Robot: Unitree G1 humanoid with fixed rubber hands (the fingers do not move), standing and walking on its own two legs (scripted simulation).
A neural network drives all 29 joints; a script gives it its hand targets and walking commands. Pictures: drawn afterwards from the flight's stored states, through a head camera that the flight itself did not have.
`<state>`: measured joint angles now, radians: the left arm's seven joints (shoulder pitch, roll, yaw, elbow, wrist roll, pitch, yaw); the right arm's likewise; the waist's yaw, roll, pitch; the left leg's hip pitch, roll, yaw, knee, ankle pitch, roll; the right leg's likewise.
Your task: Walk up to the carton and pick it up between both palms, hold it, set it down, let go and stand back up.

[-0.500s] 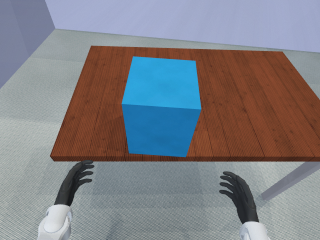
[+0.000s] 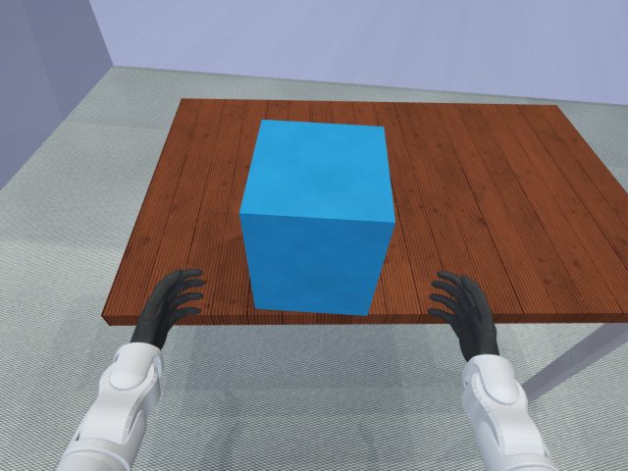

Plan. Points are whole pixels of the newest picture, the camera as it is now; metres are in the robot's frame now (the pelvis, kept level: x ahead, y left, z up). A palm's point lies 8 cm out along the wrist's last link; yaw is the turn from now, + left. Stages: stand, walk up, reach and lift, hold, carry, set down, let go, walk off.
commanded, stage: reach and lift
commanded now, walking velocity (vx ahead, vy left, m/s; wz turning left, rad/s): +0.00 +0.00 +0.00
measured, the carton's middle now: (316, 221) +0.50 +0.01 -0.01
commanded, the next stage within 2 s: none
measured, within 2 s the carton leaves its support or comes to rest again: neither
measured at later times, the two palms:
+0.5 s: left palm (152, 249) +0.36 +0.22 +0.08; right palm (458, 258) +0.36 -0.17 +0.08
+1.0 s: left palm (167, 193) +0.42 +0.21 +0.12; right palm (447, 202) +0.42 -0.16 +0.12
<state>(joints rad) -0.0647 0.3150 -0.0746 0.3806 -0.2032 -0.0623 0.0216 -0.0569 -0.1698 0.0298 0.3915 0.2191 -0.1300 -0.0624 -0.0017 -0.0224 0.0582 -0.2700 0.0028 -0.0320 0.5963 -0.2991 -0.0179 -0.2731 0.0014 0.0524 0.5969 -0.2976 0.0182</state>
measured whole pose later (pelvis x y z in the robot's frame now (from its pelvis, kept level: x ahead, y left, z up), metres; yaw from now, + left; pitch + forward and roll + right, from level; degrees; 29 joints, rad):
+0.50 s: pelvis +0.00 +0.00 +0.00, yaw +0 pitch -1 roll +0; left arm -0.43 0.31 0.05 0.50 -0.20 0.15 0.00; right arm -0.42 -0.17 0.02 0.51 0.23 0.04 -0.12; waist 0.00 -0.02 0.06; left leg -0.27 0.00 -0.03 0.57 -0.28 -0.02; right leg -0.27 0.00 0.05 0.57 -0.28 0.02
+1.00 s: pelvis +0.00 +0.00 +0.00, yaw +0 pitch +0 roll +0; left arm -0.84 0.31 0.02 1.01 -0.20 0.05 0.01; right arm -0.83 -0.17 -0.02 0.93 0.23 0.06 -0.13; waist 0.00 -0.02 0.04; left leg -0.28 0.00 -0.03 0.57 -0.29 -0.02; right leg -0.28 0.00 0.05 0.57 -0.28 0.02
